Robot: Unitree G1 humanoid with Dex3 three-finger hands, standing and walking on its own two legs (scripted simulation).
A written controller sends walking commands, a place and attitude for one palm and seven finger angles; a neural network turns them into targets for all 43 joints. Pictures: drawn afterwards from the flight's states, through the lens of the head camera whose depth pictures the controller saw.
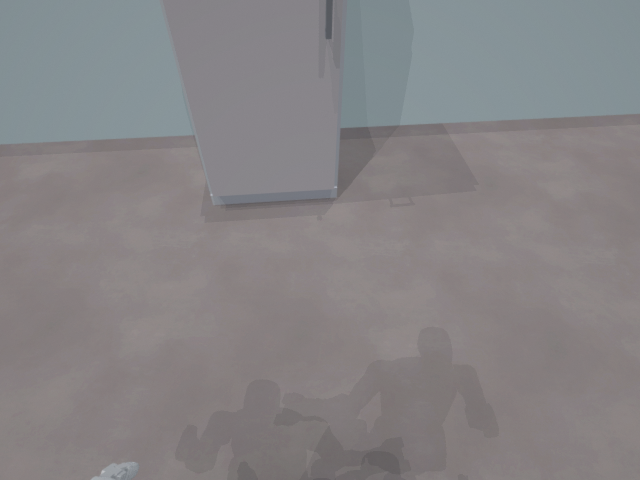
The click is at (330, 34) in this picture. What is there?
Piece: fridge door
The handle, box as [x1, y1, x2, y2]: [325, 0, 332, 38]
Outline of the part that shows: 326,0 325,36 326,38 331,38 332,0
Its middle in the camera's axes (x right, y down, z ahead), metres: +0.02 -0.75 +1.17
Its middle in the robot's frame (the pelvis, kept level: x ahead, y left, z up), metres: +1.39 +0.06 +0.13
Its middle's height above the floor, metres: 0.90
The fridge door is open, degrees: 0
